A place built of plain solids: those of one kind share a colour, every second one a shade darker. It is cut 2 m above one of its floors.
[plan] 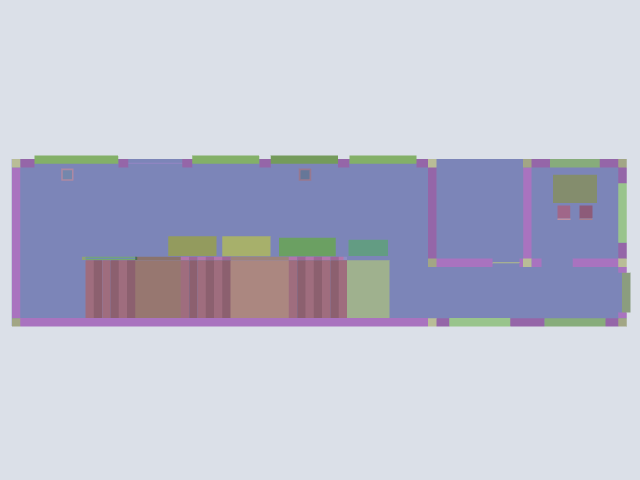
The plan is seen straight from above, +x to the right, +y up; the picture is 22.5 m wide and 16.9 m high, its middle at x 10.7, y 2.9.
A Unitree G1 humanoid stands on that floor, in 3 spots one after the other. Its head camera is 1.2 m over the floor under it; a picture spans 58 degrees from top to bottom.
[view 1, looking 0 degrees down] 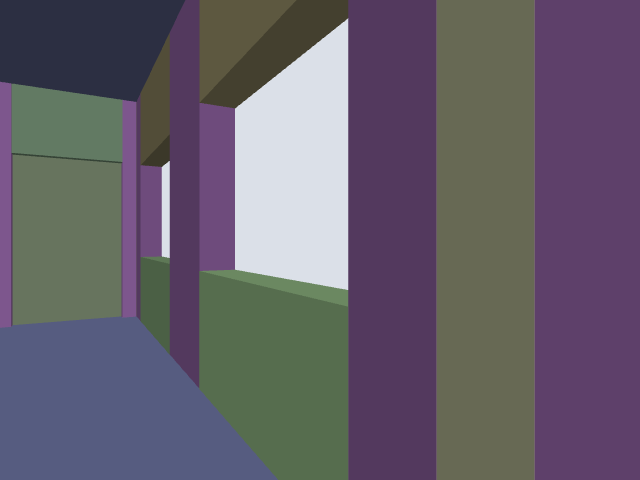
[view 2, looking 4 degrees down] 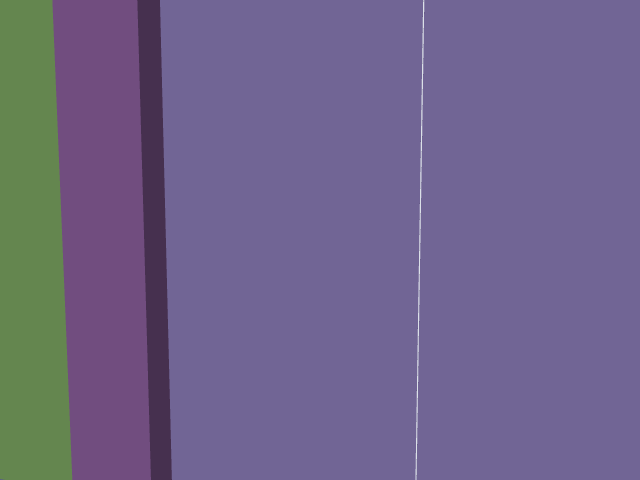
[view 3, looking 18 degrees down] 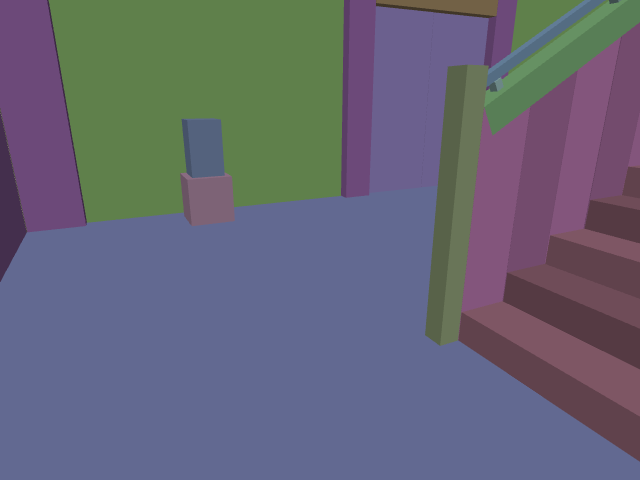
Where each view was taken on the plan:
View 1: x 13.90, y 1.05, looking -30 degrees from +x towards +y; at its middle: nothing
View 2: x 4.90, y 4.10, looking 103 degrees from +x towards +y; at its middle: entrance_leaf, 1.52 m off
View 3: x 0.92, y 0.72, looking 64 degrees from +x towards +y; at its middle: floor_slab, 3.88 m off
